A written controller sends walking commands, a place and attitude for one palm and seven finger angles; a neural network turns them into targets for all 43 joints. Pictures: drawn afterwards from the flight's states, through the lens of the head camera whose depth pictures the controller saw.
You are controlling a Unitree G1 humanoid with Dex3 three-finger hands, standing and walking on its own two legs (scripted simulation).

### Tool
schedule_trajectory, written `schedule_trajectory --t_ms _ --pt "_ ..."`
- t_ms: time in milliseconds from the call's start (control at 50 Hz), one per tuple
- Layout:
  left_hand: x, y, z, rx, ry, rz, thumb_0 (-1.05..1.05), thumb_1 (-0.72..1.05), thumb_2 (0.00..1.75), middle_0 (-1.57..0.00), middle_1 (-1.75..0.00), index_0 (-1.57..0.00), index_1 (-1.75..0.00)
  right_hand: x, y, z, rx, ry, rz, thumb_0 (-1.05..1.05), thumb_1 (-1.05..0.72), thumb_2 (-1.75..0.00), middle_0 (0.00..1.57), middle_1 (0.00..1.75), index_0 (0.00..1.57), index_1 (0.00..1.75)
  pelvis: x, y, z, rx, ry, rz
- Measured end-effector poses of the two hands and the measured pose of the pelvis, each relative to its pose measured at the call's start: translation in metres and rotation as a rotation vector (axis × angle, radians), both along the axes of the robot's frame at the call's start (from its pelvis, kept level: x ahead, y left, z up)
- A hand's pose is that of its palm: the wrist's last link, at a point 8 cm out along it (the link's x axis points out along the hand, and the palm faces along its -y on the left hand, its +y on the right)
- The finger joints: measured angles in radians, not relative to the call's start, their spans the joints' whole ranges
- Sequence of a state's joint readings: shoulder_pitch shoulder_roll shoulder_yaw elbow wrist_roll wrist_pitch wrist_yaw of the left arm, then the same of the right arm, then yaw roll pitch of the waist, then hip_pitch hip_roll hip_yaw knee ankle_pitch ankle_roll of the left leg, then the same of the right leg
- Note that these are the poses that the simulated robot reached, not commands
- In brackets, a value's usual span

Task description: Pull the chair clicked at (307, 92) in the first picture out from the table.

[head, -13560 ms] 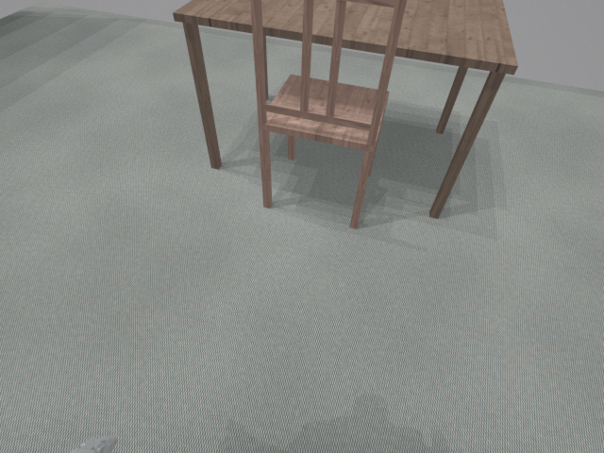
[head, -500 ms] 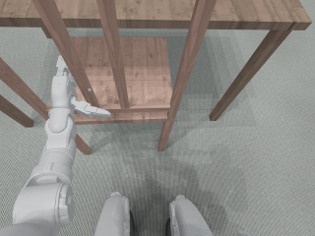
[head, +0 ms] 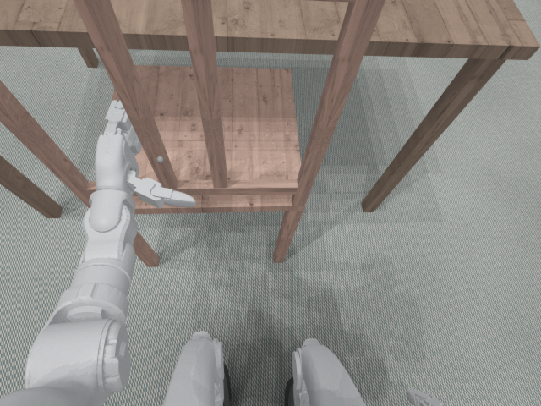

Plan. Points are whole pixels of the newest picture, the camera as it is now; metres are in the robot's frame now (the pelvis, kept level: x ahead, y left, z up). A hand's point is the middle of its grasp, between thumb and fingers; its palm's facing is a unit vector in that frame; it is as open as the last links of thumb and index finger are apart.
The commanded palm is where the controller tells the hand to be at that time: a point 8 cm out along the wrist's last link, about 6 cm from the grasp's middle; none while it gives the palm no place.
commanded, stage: hook a spindle and tug to test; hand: left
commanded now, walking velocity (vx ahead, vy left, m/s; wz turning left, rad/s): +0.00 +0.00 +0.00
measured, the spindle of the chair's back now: (142, 120) +0.50 +0.16 +0.07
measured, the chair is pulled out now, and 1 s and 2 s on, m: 0.00 0.01 0.09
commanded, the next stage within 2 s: step backward, pulling the chair out in 1.26 s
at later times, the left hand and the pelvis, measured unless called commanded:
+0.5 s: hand (161, 157) +0.46 +0.14 +0.03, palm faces +0.02 -1.00 -0.03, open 8.0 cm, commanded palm +0.44 +0.18 +0.03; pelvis +0.00 +0.00 +0.00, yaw +0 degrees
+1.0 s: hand (163, 161) +0.46 +0.14 +0.03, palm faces +0.02 -1.00 -0.02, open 5.6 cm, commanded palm +0.41 +0.19 +0.03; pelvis +0.01 +0.00 +0.01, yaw -1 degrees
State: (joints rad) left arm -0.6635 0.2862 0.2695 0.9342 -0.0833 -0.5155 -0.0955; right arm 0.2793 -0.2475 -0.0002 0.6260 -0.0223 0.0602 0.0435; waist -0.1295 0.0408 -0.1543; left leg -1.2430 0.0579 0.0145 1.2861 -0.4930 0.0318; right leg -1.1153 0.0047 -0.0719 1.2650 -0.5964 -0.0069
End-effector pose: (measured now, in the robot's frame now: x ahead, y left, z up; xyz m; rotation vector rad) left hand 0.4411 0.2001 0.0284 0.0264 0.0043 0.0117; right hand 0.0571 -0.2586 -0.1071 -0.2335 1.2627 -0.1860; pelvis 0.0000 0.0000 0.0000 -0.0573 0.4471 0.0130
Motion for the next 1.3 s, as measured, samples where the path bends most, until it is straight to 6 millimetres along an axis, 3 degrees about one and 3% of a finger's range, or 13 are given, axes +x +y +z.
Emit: schedule_trajectory --t_ms 200,340,460,660,980,1300 --pt "0.005 -0.007 0.003 0.006 -0.024 -0.006 -0.02 -0.42 0.33 -0.29 -0.82 -0.3 -0.82 -0.005 0.003 -0.002 0.004 0.008 -0.012 0.01 -0.91 -0.9 0.2 0.29 0.2 0.3 -0.001 0.002 -0.002 -0.001 0.004 -0.003" --pt "0.004 -0.006 0.003 0.007 -0.007 0.009 -0.01 -0.15 0.45 -0.41 -1.18 -0.41 -1.18 -0.01 0.005 -0.001 0.015 0.017 -0.021 0.01 -0.91 -0.9 0.2 0.29 0.2 0.3 0.0 0.001 0.0 0.003 0.001 -0.008" --pt "0.001 -0.003 0.004 0.005 -0.015 0.01 -0.01 0.15 0.58 -0.47 -1.36 -0.46 -1.36 -0.01 0.004 0.0 0.013 0.019 -0.022 0.01 -0.91 -0.9 0.2 0.29 0.2 0.3 0.0 0.001 0.001 0.003 -0.001 -0.007" --pt "0.002 -0.004 0.003 -0.002 -0.014 0.014 0.0 0.65 0.79 -0.47 -1.42 -0.47 -1.43 -0.006 0.0 0.0 0.002 0.016 -0.015 0.01 -0.91 -0.9 0.2 0.29 0.2 0.3 0.001 0.001 0.001 0.001 0.002 -0.004" --pt "-0.005 -0.005 0.003 -0.009 -0.006 0.01 0.01 0.69 0.75 -0.44 -1.43 -0.41 -1.45 0.013 0.003 0.007 0.022 -0.023 -0.024 0.01 -0.91 -0.9 0.2 0.29 0.2 0.3 0.011 0.0 0.007 0.009 -0.001 -0.016" --pt "-0.031 -0.006 0.004 -0.01 0.001 0.002 0.01 0.69 0.74 -0.43 -1.43 -0.41 -1.45 0.051 0.004 0.014 0.031 -0.092 0.018 0.01 -0.91 -0.9 0.2 0.29 0.2 0.3 0.024 0.0 0.014 0.016 -0.013 -0.011"
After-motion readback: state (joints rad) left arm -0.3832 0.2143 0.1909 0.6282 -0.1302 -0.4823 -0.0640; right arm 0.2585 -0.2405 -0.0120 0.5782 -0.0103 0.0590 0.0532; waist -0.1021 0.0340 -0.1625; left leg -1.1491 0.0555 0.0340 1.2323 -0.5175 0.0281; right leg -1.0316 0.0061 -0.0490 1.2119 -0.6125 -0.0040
